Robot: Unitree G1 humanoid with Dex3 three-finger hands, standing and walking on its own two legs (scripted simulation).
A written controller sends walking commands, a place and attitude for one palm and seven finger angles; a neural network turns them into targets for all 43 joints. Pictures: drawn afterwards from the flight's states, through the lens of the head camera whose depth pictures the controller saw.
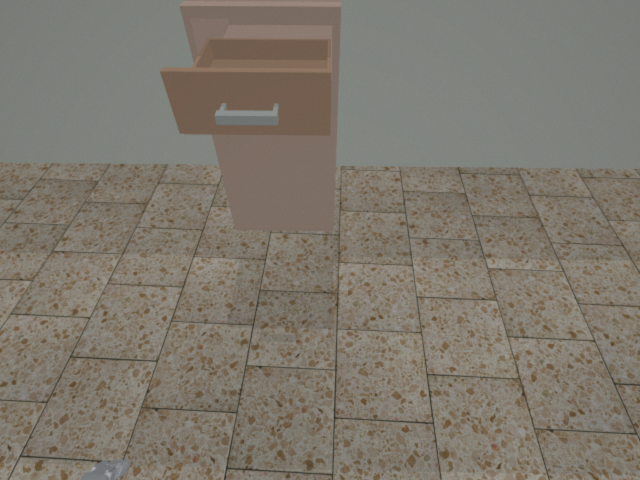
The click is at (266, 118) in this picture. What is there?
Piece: drawer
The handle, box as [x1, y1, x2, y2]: [214, 103, 278, 124]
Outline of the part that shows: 214,115 216,124 277,124 278,104 274,104 272,111 226,110 225,103 222,103 220,109 216,110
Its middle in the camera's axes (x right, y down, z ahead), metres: -0.17 -0.29 +0.89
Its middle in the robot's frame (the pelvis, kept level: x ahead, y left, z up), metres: +0.86 +0.22 +0.00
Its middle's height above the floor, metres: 0.77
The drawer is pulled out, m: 0.30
